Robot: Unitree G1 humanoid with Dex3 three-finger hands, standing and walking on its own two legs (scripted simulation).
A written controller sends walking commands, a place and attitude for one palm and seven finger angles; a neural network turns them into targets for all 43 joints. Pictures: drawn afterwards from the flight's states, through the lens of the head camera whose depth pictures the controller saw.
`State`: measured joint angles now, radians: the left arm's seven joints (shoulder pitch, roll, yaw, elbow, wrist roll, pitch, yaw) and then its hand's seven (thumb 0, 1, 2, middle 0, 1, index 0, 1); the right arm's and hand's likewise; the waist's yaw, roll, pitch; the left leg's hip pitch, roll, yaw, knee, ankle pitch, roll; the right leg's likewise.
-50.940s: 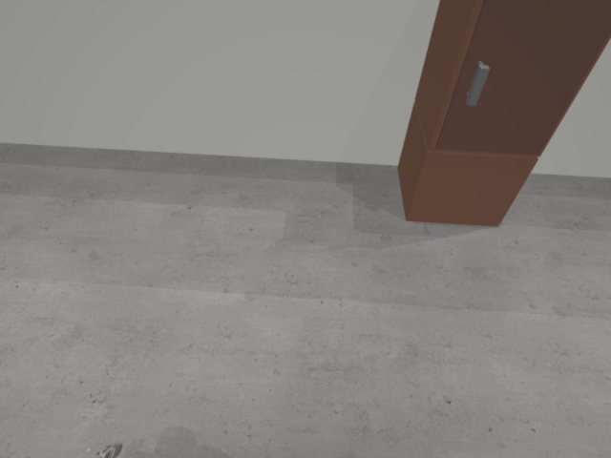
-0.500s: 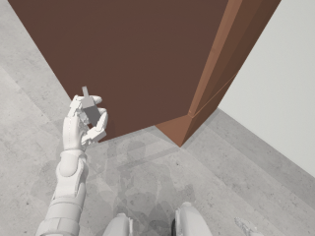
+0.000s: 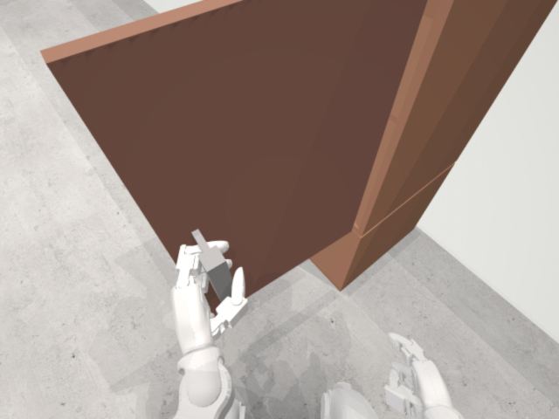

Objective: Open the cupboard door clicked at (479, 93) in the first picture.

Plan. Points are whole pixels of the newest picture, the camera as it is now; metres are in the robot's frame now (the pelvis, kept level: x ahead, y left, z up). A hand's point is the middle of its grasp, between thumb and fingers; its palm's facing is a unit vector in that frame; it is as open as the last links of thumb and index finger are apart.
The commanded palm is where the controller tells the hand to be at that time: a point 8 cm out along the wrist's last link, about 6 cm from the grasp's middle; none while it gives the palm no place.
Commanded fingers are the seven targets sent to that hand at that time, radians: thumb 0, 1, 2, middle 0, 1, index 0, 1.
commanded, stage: pull the door open along its arc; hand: left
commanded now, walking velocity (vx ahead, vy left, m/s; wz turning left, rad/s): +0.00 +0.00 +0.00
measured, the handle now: (212, 265) +0.33 +0.11 +0.02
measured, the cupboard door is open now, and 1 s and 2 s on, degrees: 85 88 90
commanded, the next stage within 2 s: open thumb and fingers to let go in 0.10 s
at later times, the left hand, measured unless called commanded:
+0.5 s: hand (248, 311) +0.26 +0.06 +0.02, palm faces +0.32 -0.95 -0.05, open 8.1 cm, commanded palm +0.21 +0.10 +0.02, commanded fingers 0.00 -0.22 0.42 -0.32 -1.23 -0.32 -1.23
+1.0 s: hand (247, 312) +0.26 +0.06 +0.02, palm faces +0.27 -0.96 -0.04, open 15.0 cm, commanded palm +0.22 +0.10 +0.02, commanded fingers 0.00 -0.50 0.30 -0.15 -0.30 -0.15 -0.30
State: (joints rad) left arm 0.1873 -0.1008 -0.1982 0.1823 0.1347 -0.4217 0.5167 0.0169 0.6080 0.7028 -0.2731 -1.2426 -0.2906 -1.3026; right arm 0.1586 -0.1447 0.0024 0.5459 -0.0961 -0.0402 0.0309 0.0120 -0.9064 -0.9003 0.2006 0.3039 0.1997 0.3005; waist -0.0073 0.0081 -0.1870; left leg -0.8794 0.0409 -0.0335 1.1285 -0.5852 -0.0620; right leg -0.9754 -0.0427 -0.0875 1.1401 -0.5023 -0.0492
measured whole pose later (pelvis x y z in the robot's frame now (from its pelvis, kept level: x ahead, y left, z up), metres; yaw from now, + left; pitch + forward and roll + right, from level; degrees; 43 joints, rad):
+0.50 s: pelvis -0.03 -0.01 -0.01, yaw +1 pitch +18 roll +2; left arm 0.13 -0.09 -0.24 0.21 0.13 -0.39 0.56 0.00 0.34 0.66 -0.34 -1.26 -0.38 -1.29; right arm 0.16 -0.18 -0.01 0.58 -0.09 -0.11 0.01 0.02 -0.91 -0.90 0.20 0.30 0.20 0.30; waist -0.01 0.02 -0.18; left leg -0.93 0.03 -0.06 1.17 -0.56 -0.07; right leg -1.02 -0.05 -0.10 1.19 -0.49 -0.07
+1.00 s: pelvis -0.05 +0.01 -0.01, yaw +0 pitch +17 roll +1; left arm 0.01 -0.10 -0.28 0.32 0.15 -0.39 0.61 -0.01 -0.49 0.31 -0.27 -0.73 -0.26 -0.74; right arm 0.16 -0.18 0.00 0.60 -0.10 -0.10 0.01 0.02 -0.91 -0.90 0.20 0.30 0.20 0.30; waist -0.01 0.02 -0.17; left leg -0.95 0.02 -0.04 1.20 -0.55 -0.04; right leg -1.03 -0.06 -0.08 1.18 -0.45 -0.04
